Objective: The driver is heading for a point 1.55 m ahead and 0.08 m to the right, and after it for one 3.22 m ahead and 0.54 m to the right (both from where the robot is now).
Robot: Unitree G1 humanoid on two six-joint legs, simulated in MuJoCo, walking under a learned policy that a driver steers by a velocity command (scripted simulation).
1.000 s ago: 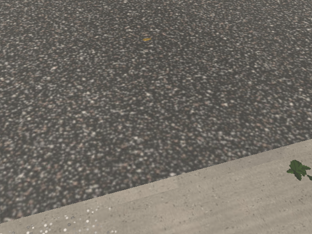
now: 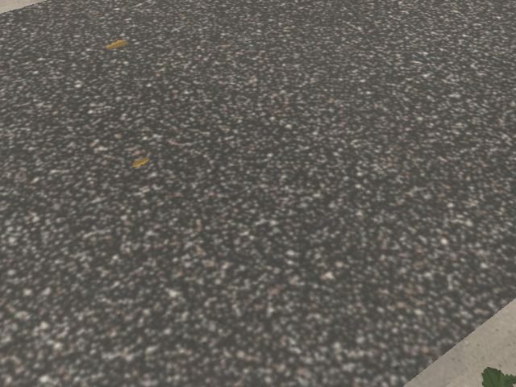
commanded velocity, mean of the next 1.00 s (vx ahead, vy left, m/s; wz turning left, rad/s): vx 0.50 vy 0.00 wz -0.04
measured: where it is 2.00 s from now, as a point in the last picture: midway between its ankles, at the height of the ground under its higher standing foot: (278, 261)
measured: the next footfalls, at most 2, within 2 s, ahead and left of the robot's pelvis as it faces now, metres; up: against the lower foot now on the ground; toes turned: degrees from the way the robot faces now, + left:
right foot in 0.18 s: +0.25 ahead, -0.15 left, +0.00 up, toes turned -9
left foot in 0.74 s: +0.61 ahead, -0.01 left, +0.00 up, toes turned -6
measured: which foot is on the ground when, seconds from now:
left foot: down 0.00-0.18, up 0.20-0.72, down 0.74-1.00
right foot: up 0.00-0.16, down 0.18-0.76, up 0.78-1.00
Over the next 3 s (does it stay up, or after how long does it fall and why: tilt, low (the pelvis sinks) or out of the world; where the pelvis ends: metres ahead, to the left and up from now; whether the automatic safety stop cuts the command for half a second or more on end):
stays up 1.34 -0.07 -0.02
